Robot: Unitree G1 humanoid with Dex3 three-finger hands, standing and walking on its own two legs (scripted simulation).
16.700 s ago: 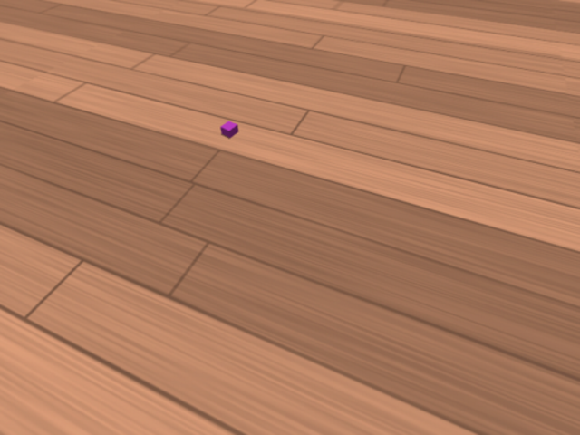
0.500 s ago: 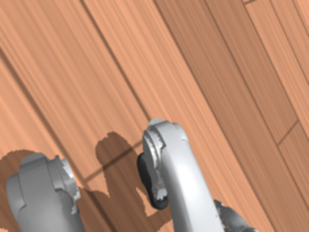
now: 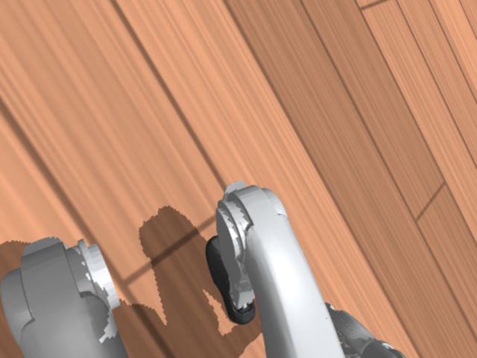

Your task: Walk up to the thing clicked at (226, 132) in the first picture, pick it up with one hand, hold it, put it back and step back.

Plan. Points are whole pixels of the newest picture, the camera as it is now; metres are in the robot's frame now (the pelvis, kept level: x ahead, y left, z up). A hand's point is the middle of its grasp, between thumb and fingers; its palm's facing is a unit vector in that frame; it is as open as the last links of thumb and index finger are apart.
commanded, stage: rest palm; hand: left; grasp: from above
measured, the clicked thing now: out of the picture +0.46 +0.36 -0.27
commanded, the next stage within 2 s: close in 0.50 s
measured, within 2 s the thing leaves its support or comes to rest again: neither
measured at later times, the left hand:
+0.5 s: hand out of the picture +0.44 +0.35 -0.23, palm faces -0.42 -0.17 -0.89, open 14.0 cm
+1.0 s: hand out of the picture +0.44 +0.36 -0.23, palm faces -0.43 -0.17 -0.89, open 12.7 cm
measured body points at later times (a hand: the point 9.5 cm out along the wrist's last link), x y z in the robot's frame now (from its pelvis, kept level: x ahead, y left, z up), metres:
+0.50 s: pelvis +0.00 +0.00 +0.00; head +0.26 +0.14 +0.34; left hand +0.46 +0.36 -0.18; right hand +0.06 -0.25 -0.05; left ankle +0.06 +0.13 -0.26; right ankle +0.12 -0.15 -0.26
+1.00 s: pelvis +0.00 +0.00 +0.00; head +0.26 +0.14 +0.33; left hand +0.46 +0.36 -0.18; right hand +0.06 -0.25 -0.05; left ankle +0.06 +0.13 -0.26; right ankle +0.12 -0.15 -0.26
